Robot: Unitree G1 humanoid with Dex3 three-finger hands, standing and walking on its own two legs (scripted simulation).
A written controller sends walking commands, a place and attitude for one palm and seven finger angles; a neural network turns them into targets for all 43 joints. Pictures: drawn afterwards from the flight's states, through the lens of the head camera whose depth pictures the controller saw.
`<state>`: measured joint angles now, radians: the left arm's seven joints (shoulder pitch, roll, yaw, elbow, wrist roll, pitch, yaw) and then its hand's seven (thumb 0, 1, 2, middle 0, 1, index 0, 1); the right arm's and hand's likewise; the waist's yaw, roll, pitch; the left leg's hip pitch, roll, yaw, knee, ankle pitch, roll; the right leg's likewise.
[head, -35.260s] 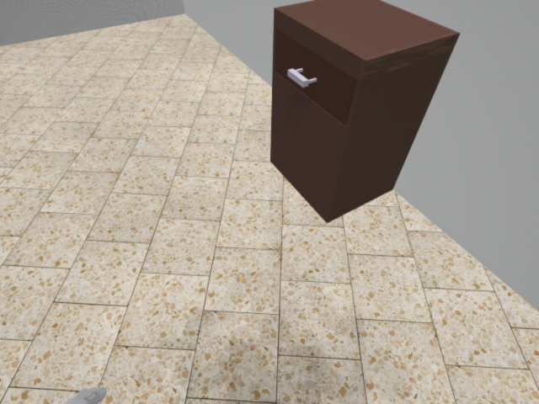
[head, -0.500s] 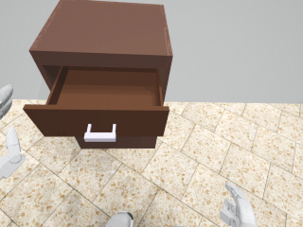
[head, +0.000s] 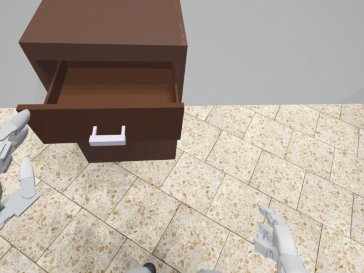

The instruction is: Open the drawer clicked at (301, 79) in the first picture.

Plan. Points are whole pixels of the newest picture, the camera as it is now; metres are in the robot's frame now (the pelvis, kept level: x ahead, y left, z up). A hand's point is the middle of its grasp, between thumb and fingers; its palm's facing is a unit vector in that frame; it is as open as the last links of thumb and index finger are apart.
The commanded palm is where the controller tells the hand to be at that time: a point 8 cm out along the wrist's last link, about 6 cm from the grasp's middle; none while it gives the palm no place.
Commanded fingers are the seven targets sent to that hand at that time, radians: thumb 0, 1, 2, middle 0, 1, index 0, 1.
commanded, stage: stop stepping back and stand still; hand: left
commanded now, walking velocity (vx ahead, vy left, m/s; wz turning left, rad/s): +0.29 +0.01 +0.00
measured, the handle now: (108, 134) +0.51 +0.25 -0.13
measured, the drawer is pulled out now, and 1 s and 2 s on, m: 0.21 0.21 0.21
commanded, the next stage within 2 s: let the arm hang, fingers relaxed in 1.28 s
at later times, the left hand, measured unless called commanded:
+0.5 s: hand out of the picture +0.11 +0.20 +0.16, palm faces +0.35 -0.81 -0.47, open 7.4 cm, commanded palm +0.04 +0.25 +0.18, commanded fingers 0.00 0.90 0.90 -0.20 -0.30 -0.20 -0.30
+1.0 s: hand out of the picture +0.08 +0.24 +0.15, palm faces +0.39 -0.81 -0.44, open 7.4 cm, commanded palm +0.01 +0.28 +0.18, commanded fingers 0.00 0.90 0.90 -0.20 -0.30 -0.20 -0.30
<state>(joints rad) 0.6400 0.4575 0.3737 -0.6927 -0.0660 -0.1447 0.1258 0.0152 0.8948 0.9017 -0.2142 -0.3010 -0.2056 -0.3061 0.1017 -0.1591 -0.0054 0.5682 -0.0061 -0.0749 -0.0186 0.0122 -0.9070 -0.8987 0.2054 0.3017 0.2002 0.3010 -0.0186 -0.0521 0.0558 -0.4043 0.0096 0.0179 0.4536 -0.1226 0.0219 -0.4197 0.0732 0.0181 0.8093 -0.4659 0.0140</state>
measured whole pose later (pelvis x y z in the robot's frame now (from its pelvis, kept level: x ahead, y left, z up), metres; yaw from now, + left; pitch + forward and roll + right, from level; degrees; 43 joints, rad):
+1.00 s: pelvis -0.10 -0.01 +0.01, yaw +4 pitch +0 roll -1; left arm 0.64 0.38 0.33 -0.59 -0.04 -0.15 0.16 0.01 0.89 0.90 -0.22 -0.30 -0.21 -0.31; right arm 0.20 -0.18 0.02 0.59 0.01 -0.07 -0.04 0.01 -0.90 -0.90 0.21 0.30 0.20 0.30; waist 0.00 -0.01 0.06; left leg -0.21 0.02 0.03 0.44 -0.22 0.01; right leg -0.20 0.01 -0.09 0.38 -0.18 -0.02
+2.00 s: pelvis -0.11 -0.02 +0.00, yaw +4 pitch -2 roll -1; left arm 0.33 0.16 0.02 1.16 0.00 0.03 0.02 0.00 0.93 0.90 -0.20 -0.30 -0.20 -0.30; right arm 0.34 -0.11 0.00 1.12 -0.01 0.03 -0.04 0.01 -0.91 -0.90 0.20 0.30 0.20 0.30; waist 0.00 0.02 0.10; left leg -0.19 0.03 0.01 0.44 -0.21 0.00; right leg -0.18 0.01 -0.10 0.40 -0.18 -0.04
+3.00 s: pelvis -0.10 -0.03 +0.00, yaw +3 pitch -2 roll +0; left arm 0.27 0.11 0.03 1.14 0.01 0.01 0.03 0.00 0.91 0.90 -0.20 -0.30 -0.19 -0.30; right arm 0.32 -0.09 -0.01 1.12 -0.02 0.01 -0.04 0.00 -0.91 -0.90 0.20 0.30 0.20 0.30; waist -0.01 0.01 0.07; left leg -0.17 0.03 0.02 0.42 -0.21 -0.02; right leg -0.17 0.02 -0.09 0.41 -0.20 -0.05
